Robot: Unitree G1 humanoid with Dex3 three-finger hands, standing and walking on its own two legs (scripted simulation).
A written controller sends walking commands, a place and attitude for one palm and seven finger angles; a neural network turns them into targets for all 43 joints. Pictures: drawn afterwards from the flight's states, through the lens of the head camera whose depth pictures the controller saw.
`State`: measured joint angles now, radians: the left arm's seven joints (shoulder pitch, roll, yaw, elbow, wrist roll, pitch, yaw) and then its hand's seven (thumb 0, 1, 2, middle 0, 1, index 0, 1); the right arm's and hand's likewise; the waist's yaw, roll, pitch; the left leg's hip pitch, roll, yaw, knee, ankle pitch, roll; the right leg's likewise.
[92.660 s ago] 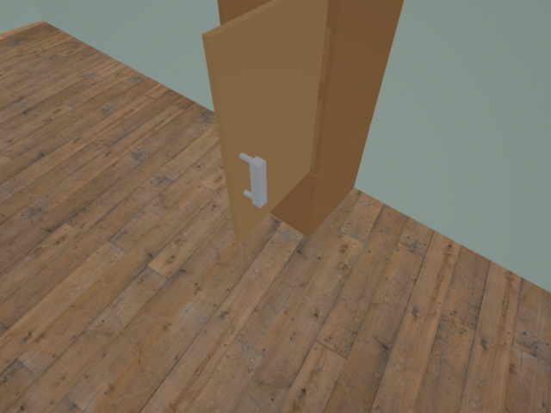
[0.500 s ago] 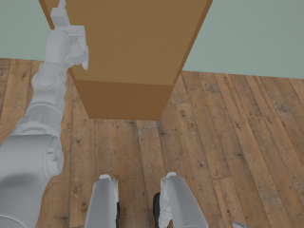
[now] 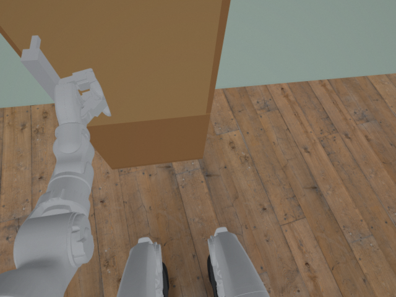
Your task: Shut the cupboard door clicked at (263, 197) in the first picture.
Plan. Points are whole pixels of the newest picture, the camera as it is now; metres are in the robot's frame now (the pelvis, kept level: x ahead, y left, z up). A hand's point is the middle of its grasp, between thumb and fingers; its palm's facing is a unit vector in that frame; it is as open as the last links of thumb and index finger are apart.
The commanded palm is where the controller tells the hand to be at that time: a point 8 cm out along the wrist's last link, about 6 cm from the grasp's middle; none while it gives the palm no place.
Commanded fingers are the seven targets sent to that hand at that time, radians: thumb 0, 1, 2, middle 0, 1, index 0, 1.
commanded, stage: pull the fist back off the door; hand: left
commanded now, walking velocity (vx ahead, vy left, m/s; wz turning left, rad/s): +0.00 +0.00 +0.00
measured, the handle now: (52, 74) +0.57 +0.24 +0.05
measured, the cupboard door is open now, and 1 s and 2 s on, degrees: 0 0 0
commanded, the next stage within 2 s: draw the hand back to the body in 0.32 s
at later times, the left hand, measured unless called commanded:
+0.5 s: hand (93, 132) +0.42 +0.15 +0.05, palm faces +0.06 -1.00 -0.03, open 3.1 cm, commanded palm +0.39 +0.20 +0.07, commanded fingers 0.00 0.90 0.90 -1.30 -1.50 -1.30 -1.50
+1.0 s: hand (9, 161) +0.33 +0.20 +0.17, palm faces +0.09 -0.99 -0.12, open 3.0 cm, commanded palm +0.29 +0.25 +0.18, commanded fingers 0.00 0.90 0.90 -1.05 -1.23 -1.05 -1.23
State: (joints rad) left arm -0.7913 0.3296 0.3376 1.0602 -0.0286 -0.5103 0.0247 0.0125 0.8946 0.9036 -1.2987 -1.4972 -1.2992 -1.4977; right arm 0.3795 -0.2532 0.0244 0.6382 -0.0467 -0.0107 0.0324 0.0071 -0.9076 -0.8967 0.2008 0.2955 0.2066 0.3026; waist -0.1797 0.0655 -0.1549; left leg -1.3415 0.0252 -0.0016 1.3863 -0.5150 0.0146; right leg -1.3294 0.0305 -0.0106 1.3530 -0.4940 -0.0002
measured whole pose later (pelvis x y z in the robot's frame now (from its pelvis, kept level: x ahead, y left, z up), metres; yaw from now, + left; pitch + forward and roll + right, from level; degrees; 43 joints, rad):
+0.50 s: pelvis +0.05 -0.01 +0.03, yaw +3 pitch +23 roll -1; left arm -0.32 0.18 0.11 0.59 -0.11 -0.54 -0.05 0.01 0.89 0.90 -1.30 -1.50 -1.30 -1.50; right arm 0.14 -0.25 -0.03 0.55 -0.03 0.01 0.01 0.00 -0.91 -0.90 0.20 0.30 0.20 0.30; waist -0.04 0.01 -0.17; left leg -1.13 0.00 -0.04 1.30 -0.57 -0.01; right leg -1.10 0.01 -0.05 1.28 -0.58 -0.02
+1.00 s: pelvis +0.05 +0.00 +0.10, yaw +3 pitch +9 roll -1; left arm 0.12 0.27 0.14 0.14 -0.18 -0.29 -0.11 0.01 0.89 0.90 -1.25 -1.44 -1.25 -1.44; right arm 0.28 -0.25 0.01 0.52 0.04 -0.01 -0.06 0.01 -0.91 -0.90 0.20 0.30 0.21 0.30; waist -0.03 0.03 -0.13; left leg -0.66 0.00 -0.02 0.94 -0.44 0.01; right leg -0.63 0.01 -0.03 0.91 -0.44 -0.01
